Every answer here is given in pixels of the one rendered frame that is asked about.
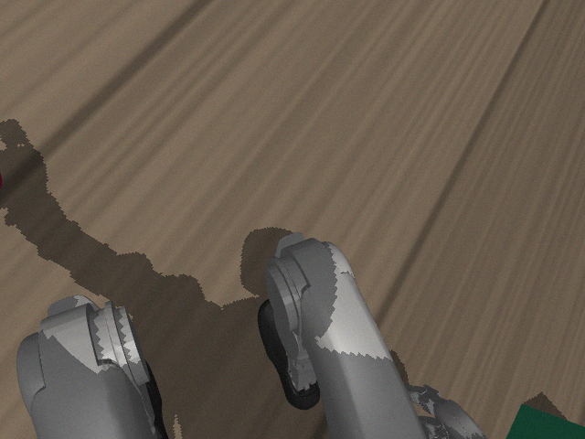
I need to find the right robot hand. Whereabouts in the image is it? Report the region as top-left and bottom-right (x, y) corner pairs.
(405, 384), (487, 439)

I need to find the right robot foot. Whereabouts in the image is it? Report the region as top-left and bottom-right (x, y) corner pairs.
(258, 299), (320, 410)

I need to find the left robot foot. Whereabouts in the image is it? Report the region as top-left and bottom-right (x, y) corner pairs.
(145, 361), (169, 439)

